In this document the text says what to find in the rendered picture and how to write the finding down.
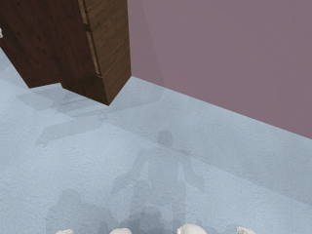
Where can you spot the robot right thigh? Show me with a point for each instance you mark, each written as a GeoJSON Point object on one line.
{"type": "Point", "coordinates": [190, 229]}

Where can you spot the cupboard door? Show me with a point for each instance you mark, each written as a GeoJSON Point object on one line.
{"type": "Point", "coordinates": [46, 41]}

